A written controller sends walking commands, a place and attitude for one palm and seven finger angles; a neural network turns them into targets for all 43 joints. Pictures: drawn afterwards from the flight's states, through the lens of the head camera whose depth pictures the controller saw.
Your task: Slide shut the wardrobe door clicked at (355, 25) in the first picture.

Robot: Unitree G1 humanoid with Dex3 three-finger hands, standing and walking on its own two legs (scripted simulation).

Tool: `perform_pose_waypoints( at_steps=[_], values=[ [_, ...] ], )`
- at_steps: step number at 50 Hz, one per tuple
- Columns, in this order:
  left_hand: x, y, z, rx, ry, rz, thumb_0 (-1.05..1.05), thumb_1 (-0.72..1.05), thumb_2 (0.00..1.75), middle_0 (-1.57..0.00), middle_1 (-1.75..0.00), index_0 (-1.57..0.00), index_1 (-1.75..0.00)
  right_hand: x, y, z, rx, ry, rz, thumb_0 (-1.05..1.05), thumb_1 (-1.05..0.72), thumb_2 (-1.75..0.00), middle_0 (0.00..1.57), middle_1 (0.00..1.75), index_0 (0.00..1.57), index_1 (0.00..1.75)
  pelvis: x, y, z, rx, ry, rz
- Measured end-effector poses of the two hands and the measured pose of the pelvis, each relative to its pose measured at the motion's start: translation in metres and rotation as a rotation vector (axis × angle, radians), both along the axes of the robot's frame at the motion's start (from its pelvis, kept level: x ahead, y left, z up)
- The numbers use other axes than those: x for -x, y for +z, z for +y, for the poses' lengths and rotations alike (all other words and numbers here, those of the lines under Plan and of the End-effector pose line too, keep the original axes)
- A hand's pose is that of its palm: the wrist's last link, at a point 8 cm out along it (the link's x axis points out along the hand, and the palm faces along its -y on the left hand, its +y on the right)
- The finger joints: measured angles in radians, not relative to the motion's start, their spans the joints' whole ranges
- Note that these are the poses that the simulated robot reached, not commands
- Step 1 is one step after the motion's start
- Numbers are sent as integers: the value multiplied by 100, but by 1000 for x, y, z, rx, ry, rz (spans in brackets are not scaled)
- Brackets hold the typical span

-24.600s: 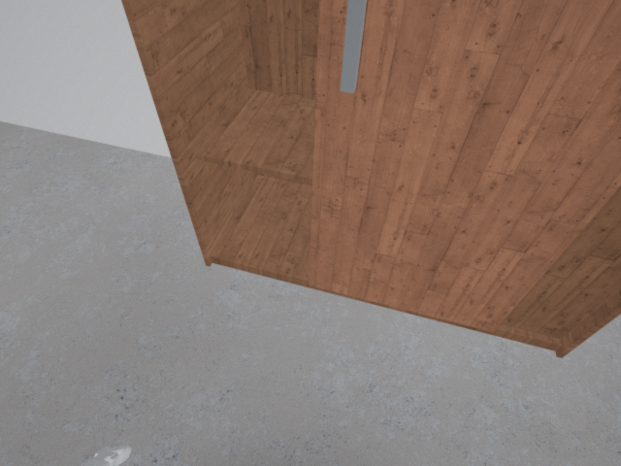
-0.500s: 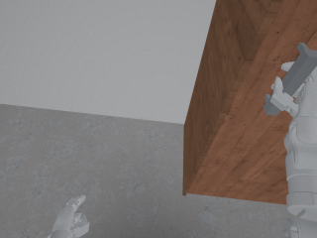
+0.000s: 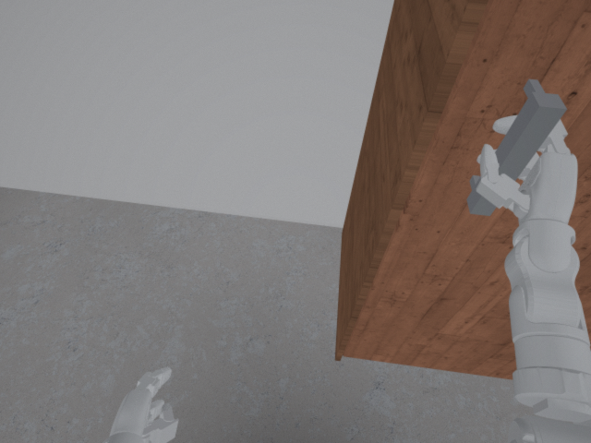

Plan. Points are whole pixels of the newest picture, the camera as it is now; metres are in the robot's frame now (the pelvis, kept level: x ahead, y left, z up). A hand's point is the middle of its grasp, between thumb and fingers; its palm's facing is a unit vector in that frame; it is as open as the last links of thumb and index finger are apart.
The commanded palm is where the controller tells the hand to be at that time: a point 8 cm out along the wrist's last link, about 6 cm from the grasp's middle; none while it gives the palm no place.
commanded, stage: stop walking and hold the door there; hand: right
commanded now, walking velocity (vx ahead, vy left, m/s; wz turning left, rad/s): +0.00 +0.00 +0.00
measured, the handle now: (504, 151) +0.44 -0.21 +0.19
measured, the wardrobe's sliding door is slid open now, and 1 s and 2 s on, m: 0.00 0.00 0.01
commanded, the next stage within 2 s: loosen the grip on the handle in 0.46 s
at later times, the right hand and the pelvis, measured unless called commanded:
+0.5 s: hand (493, 177) +0.40 -0.19 +0.18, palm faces +0.22 +0.97 -0.14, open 6.2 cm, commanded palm +0.37 -0.25 +0.16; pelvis +0.00 -0.02 +0.01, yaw +3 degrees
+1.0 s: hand (494, 175) +0.41 -0.19 +0.18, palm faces +0.25 +0.96 -0.14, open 13.3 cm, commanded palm +0.37 -0.24 +0.18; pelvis -0.02 +0.01 +0.00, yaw +3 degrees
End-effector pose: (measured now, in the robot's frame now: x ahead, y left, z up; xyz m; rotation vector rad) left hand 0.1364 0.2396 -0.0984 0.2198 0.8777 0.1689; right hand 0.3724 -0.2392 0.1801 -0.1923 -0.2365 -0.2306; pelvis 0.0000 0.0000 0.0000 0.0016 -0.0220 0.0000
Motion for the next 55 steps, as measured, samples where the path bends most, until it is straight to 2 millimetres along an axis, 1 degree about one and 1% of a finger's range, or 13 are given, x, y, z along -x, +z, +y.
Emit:
perform_pose_waypoints(
  at_steps=[4, 9, 19, 23, 28, 30, 34, 37, 40, 43, 46, 49, 55],
  values=[
    [3, 12, 3, -37, 48, -23, 1, 91, 90, -20, -30, -21, -30, -1, 0, -3, -16, 28, 1, -11, -60, -78, 46, 140, 34, 141, 1, 3, -12, 4, 24, -6],
    [7, 20, -4, -39, 62, -44, 1, 91, 90, -20, -30, -20, -30, -1, 0, -4, -30, 43, -1, -9, -61, -78, 45, 140, 34, 141, 3, 4, -19, 1, 43, 0],
    [23, 8, -23, 19, 65, -6, 1, 91, 90, -20, -30, -21, -30, 0, 0, -4, -34, 35, 9, -8, -63, -78, 45, 140, 31, 141, 4, 5, -20, -7, 57, 6],
    [30, 3, -22, 26, 70, 21, 1, 91, 90, -20, -30, -21, -30, 0, 0, -3, -31, 28, 14, -8, -63, -78, 45, 140, 31, 141, 3, 6, -19, -7, 57, 9],
    [35, 0, -15, 19, 85, 39, 1, 91, 90, -20, -30, -21, -30, 1, 1, -3, -24, 22, 18, -8, -63, -78, 45, 140, 31, 141, 2, 6, -16, -8, 58, 11],
    [36, 3, -11, 11, 64, 32, 1, 91, 90, -20, -30, -21, -30, -3, 4, -7, 23, 42, 28, -10, -57, -78, 47, 140, 31, 141, 6, 6, -13, -4, 62, 8],
    [37, 12, 1, -1, 25, -42, 1, 91, 90, -20, -30, -21, -30, 2, 6, -13, -91, 40, 56, -6, -49, -75, 50, 140, 36, 141, 13, 5, -6, 6, 41, 14],
    [37, 16, 13, -10, 27, -100, 1, 91, 90, -20, -30, -21, -30, 5, 7, -12, -83, -5, 54, -3, -39, -69, 49, 140, 36, 138, 19, 3, -2, 7, 41, 11],
    [41, 19, 24, -23, 35, -131, 1, 91, 90, -20, -30, -21, -30, 6, 6, -9, -59, -41, 34, -2, -21, -59, 48, 140, 32, 136, 23, 0, 3, 12, 45, 19],
    [46, 19, 32, -40, 39, -126, 1, 91, 90, -20, -30, -21, -30, 5, 4, -7, -35, -42, 8, -1, 2, -47, 46, 139, 29, 135, 24, -2, 8, 12, 49, 27],
    [52, 16, 38, -52, 47, -99, 1, 91, 90, -20, -30, -21, -30, 1, 3, -1, -12, -7, -12, -1, 22, -37, 44, 137, 29, 134, 22, -3, 11, 10, 53, 36],
    [55, 12, 41, -56, 57, -66, 1, 91, 90, -20, -30, -21, -30, 0, 1, -2, -26, 0, -32, -1, 35, -30, 43, 136, 30, 132, 18, -3, 13, 7, 54, 45],
    [47, 6, 36, -39, 63, -27, 1, 91, 90, -20, -30, -20, -30, -1, 2, -6, -6, 24, -38, -1, 49, -23, 46, 134, 29, 125, 4, -1, 13, 4, 58, 56]
  ],
)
